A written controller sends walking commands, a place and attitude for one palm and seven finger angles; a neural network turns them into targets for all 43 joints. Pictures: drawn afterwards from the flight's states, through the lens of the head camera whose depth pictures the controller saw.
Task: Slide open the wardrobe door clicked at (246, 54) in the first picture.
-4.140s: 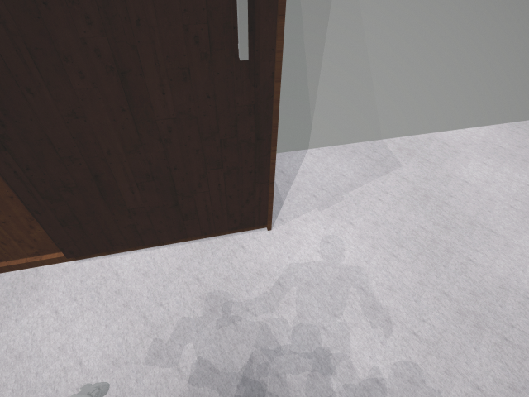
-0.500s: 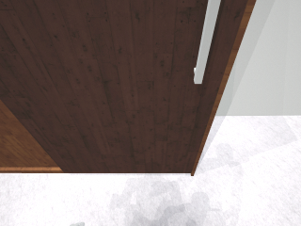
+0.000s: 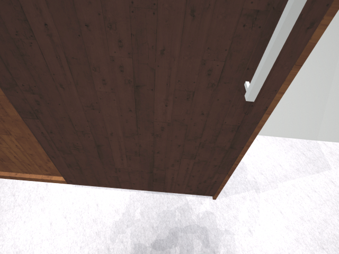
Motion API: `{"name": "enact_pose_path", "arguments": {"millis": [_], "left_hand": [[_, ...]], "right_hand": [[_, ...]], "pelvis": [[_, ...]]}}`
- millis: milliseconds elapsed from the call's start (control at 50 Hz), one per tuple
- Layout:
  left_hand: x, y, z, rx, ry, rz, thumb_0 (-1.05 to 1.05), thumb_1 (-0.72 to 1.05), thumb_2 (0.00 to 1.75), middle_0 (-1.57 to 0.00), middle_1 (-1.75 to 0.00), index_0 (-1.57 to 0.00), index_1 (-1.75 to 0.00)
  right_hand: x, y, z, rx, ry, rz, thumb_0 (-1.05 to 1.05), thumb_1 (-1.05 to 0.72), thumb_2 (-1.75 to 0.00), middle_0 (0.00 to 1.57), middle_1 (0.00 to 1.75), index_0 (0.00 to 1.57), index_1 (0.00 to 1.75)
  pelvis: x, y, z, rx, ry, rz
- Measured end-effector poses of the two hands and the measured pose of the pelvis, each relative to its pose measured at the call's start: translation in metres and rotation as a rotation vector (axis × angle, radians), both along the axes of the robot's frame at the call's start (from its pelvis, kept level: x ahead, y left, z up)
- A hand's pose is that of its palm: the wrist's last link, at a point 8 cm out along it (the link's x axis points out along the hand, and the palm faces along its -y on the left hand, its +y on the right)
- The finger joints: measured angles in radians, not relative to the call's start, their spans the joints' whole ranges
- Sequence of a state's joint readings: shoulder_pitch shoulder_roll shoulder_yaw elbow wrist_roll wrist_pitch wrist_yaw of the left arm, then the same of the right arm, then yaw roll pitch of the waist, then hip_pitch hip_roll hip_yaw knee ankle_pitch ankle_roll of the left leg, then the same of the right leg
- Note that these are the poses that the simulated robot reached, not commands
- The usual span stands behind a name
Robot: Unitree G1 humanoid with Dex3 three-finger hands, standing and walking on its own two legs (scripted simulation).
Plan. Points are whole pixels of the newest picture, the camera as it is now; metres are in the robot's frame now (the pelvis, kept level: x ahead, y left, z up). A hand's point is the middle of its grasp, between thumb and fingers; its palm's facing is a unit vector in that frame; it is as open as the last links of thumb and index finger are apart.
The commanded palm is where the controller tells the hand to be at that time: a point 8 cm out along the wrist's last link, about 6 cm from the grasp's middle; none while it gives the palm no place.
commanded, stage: come to a stop and stand still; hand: right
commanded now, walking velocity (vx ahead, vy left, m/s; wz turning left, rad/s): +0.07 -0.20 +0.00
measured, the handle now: (271, 41) +0.52 -0.19 +0.26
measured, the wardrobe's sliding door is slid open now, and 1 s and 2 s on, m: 0.00 0.00 0.00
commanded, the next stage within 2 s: look again from close up in 1.38 s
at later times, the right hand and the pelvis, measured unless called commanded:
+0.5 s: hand out of the picture -0.03 -0.23 -0.17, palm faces +0.08 +0.98 -0.19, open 7.4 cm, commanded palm none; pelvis -0.03 -0.04 +0.01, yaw -1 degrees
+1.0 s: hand out of the picture -0.03 -0.23 -0.16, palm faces +0.03 +0.97 -0.23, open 7.3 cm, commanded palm none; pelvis -0.05 -0.04 +0.01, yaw -1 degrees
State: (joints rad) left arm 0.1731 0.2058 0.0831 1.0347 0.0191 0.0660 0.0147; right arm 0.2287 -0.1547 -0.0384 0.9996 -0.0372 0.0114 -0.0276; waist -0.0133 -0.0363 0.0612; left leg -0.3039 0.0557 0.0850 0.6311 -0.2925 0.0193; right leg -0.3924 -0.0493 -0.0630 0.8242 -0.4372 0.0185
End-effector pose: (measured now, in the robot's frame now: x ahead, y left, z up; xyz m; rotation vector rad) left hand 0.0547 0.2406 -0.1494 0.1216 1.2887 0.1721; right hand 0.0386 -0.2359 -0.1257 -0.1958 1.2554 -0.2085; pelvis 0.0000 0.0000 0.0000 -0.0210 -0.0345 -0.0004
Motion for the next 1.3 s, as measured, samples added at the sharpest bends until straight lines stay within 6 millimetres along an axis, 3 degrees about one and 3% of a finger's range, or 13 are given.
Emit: {"name": "enact_pose_path", "arguments": {"millis": [80, 200, 360, 440, 600, 740, 1000, 1300], "left_hand": [[-0.020, 0.005, 0.005, -0.009, 0.039, -0.005, 0.00, 0.91, 0.90, -0.20, -0.30, -0.19, -0.30], [-0.042, 0.001, 0.013, 0.000, 0.091, -0.030, 0.01, 0.91, 0.90, -0.20, -0.30, -0.19, -0.30], [-0.051, -0.030, 0.020, 0.046, 0.053, -0.057, 0.01, 0.91, 0.90, -0.20, -0.30, -0.19, -0.30], [-0.059, -0.051, 0.026, 0.038, 0.062, -0.061, 0.01, 0.91, 0.90, -0.20, -0.30, -0.19, -0.30], [-0.067, -0.061, 0.021, 0.021, 0.073, -0.032, 0.01, 0.93, 0.90, -0.20, -0.30, -0.20, -0.30], [-0.078, -0.066, 0.021, 0.011, 0.087, -0.019, 0.01, 0.92, 0.90, -0.20, -0.30, -0.20, -0.30], [-0.088, -0.064, 0.011, -0.014, 0.004, -0.043, 0.01, 0.92, 0.90, -0.20, -0.30, -0.20, -0.30], [-0.102, -0.029, 0.016, 0.017, 0.016, -0.057, 0.01, 0.91, 0.90, -0.20, -0.30, -0.20, -0.30]], "right_hand": [[0.001, 0.008, 0.010, 0.005, -0.018, -0.003, 0.00, -0.91, -0.90, 0.20, 0.30, 0.20, 0.30], [-0.009, 0.001, 0.013, 0.009, -0.032, -0.023, 0.00, -0.91, -0.90, 0.20, 0.30, 0.21, 0.30], [-0.049, -0.031, -0.012, 0.052, 0.056, -0.068, 0.00, -0.91, -0.90, 0.20, 0.30, 0.21, 0.30], [-0.064, -0.038, -0.013, 0.071, 0.106, -0.067, 0.01, -0.91, -0.90, 0.20, 0.30, 0.20, 0.30], [-0.082, -0.031, -0.009, 0.091, 0.163, -0.039, 0.01, -0.91, -0.90, 0.20, 0.30, 0.20, 0.30], [-0.081, -0.022, -0.010, 0.113, 0.163, -0.022, 0.00, -0.91, -0.90, 0.20, 0.30, 0.20, 0.30], [-0.080, -0.037, -0.006, 0.038, 0.061, 0.004, 0.01, -0.91, -0.90, 0.20, 0.30, 0.20, 0.30], [-0.087, -0.026, 0.002, 0.026, 0.029, 0.001, 0.00, -0.91, -0.90, 0.20, 0.30, 0.20, 0.30]], "pelvis": [[-0.003, 0.004, 0.008, -0.006, 0.010, -0.007], [-0.012, 0.000, 0.014, -0.012, 0.024, -0.021], [-0.027, -0.027, 0.006, 0.022, 0.029, -0.027], [-0.027, -0.036, 0.011, 0.016, 0.028, -0.023], [-0.027, -0.045, 0.014, 0.017, 0.020, -0.007], [-0.029, -0.047, 0.016, 0.019, 0.009, -0.001], [-0.047, -0.044, 0.007, 0.012, -0.015, -0.020], [-0.060, -0.024, 0.010, 0.005, -0.014, -0.025]]}}
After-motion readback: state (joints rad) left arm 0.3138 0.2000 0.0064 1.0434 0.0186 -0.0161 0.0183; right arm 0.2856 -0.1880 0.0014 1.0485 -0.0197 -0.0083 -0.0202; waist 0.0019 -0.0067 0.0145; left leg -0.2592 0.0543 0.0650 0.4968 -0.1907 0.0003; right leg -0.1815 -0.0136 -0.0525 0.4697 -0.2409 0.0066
